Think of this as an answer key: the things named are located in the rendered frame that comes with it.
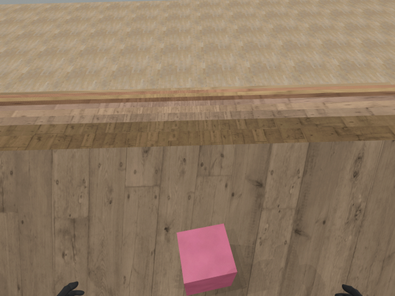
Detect carton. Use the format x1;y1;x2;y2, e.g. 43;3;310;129
177;223;237;295

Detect robot left hand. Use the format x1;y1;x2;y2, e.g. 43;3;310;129
57;281;85;296

